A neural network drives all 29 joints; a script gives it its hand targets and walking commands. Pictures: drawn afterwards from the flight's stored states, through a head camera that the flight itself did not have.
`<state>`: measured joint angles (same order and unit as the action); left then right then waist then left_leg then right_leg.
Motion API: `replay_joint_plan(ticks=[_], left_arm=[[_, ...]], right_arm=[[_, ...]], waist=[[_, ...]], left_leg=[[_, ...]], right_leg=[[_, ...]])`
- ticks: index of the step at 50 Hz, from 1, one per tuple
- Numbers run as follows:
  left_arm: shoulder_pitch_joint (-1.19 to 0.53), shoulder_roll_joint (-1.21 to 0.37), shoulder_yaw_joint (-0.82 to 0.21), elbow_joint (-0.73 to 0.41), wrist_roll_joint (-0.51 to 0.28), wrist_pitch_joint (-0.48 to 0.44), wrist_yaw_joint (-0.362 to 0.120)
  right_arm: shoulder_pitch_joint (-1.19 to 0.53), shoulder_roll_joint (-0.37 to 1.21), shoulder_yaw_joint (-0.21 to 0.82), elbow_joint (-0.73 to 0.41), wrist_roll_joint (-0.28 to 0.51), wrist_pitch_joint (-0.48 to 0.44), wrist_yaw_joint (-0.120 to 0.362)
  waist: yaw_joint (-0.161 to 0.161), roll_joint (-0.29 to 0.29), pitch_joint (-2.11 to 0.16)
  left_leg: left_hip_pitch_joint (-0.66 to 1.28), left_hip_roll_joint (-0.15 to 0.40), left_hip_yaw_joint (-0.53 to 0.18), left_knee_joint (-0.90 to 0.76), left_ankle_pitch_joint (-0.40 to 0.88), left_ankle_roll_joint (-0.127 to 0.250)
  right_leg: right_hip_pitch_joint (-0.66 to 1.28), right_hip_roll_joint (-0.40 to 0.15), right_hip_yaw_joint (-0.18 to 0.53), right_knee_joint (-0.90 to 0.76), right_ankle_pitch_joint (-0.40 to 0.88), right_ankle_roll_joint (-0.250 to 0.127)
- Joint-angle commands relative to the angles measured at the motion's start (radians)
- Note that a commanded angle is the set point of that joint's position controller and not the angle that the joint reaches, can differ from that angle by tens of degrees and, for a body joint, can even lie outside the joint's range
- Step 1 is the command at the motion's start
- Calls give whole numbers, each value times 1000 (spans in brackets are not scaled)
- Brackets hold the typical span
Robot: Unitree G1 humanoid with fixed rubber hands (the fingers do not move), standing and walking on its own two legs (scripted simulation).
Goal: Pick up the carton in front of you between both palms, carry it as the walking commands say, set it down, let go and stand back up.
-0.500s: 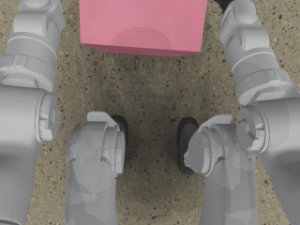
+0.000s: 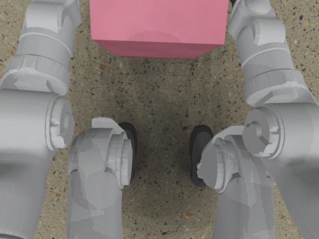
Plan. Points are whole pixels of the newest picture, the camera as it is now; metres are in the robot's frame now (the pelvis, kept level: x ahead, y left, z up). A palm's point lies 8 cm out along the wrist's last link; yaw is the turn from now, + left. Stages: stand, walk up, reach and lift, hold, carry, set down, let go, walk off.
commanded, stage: reach and lift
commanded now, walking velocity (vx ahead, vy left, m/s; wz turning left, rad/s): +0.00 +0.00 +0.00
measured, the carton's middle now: (158, 2) +0.55 +0.05 -0.23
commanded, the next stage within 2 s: none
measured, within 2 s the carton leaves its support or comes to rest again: leaves its support in 0.02 s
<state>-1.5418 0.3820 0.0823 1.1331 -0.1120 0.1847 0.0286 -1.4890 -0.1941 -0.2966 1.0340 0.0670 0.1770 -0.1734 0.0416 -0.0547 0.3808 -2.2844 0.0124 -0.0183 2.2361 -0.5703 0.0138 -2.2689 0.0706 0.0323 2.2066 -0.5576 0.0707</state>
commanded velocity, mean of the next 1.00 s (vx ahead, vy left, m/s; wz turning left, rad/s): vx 0.00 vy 0.00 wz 0.00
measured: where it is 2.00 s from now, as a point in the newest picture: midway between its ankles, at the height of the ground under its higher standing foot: (163, 164)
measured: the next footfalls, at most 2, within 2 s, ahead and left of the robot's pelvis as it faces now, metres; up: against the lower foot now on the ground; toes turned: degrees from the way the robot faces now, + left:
none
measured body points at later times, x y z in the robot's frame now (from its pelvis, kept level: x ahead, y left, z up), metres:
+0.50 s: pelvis -0.01 -0.01 +0.10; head +0.26 +0.04 +0.46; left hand +0.50 +0.21 +0.03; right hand +0.52 -0.09 +0.03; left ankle +0.11 +0.12 -0.33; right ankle +0.12 -0.13 -0.33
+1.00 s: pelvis +0.03 -0.01 +0.22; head +0.22 +0.02 +0.63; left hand +0.46 +0.20 +0.18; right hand +0.49 -0.10 +0.18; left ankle +0.11 +0.12 -0.33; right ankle +0.12 -0.13 -0.33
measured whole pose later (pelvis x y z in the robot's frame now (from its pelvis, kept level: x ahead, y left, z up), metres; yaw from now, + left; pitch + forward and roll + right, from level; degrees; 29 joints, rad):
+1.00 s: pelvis +0.03 -0.01 +0.22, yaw +5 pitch +37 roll -1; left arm -0.82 -0.01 0.40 0.65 0.22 0.39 0.00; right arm -0.78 0.12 -0.46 0.58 -0.20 0.37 -0.09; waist 0.01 -0.03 -0.23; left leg -1.64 -0.05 -0.06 1.47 -0.47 -0.03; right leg -1.62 0.07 0.06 1.48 -0.50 0.04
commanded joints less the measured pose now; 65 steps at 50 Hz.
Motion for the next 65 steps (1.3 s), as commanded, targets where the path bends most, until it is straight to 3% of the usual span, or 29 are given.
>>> replay_joint_plan(ticks=[1, 4, 8, 11, 14, 17, 20, 25, 35, 41, 50, 65], left_arm=[[-550, -1036, -263, -378, -110, -14, -279], [-551, -1087, -305, -528, -117, 16, -261], [-424, -1197, -318, -567, -63, 82, -234], [-310, -1264, -270, -496, -4, 124, -231], [-248, -1303, -180, -370, 73, 153, -254], [-238, -1296, -90, -282, 139, 169, -273], [-234, -1286, -23, -255, 190, 169, -278], [-209, -1299, 13, -266, 236, 172, -279], [-113, -1418, -167, -428, 152, 204, -299], [3, -1458, -222, -459, 137, 206, -286], [171, -1494, -217, -451, 166, 191, -268], [432, -1523, -272, -510, 189, 167, -262]], right_arm=[[-557, 1052, 357, -251, 116, -1, 270], [-539, 1134, 403, -337, 133, 27, 263], [-510, 1181, 447, -440, 104, 72, 262], [-483, 1174, 423, -445, 44, 98, 273], [-397, 1166, 309, -341, -64, 126, 285], [-348, 1129, 186, -256, -162, 146, 289], [-348, 1136, 140, -239, -200, 151, 296], [-347, 1213, 182, -246, -186, 166, 314], [-199, 1325, 359, -364, -119, 196, 334], [-81, 1354, 425, -394, -97, 198, 341], [103, 1365, 431, -375, -120, 186, 345], [395, 1391, 487, -410, -149, 169, 355]], waist=[[50, 32, -1500], [64, 86, -1763], [58, 145, -1853], [35, 128, -1708], [-9, 111, -1454], [-44, 122, -1320], [-29, 113, -1329], [22, 54, -1441], [8, 64, -1636], [3, 73, -1565], [-8, 69, -1392], [-18, 62, -1187]], left_leg=[[722, -103, 80, -199, 475, -17], [921, -114, 87, -207, 602, -28], [1037, -128, 90, -258, 642, -43], [930, -140, 90, -341, 478, -40], [741, -148, 92, -428, 267, -40], [659, -152, 86, -499, 137, -38], [686, -155, 84, -549, 112, -29], [778, -159, 94, -619, 138, -16], [1008, -169, 93, -722, 312, -35], [1113, -173, 73, -809, 335, -39], [1264, -170, 37, -970, 326, -31], [1595, -151, -16, -1269, 403, -15]], right_leg=[[661, 93, -140, -113, 404, -52], [679, 104, -152, -131, 462, -43], [575, 115, -156, -203, 410, -32], [541, 120, -157, -271, 291, -35], [511, 119, -153, -357, 154, -48], [495, 118, -149, -429, 68, -63], [516, 120, -137, -486, 54, -63], [615, 125, -122, -568, 65, -44], [845, 127, -108, -687, 223, -33], [918, 126, -93, -774, 238, -32], [1052, 117, -59, -942, 227, -39], [1421, 85, 13, -1252, 322, -56]])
